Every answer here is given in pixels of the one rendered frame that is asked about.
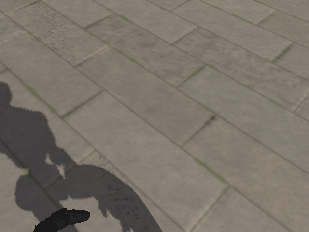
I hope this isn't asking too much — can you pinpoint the robot left hand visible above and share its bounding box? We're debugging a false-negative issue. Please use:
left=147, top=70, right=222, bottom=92
left=33, top=208, right=91, bottom=232

